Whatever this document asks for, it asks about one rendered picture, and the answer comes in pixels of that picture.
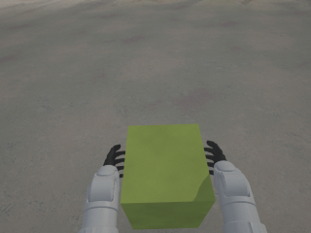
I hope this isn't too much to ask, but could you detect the right robot forearm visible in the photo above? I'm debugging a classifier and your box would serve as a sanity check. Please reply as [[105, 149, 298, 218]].
[[213, 160, 267, 233]]

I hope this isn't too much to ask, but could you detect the carton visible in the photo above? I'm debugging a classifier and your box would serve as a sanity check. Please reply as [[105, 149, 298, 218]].
[[121, 123, 216, 230]]

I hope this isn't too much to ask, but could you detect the robot right hand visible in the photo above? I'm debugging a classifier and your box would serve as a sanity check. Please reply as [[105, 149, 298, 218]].
[[204, 141, 226, 175]]

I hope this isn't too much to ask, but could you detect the robot left hand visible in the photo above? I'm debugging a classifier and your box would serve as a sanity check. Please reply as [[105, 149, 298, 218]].
[[103, 144, 125, 178]]

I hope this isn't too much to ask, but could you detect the left robot forearm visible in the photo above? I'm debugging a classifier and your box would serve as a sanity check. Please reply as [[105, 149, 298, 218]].
[[77, 165, 120, 233]]

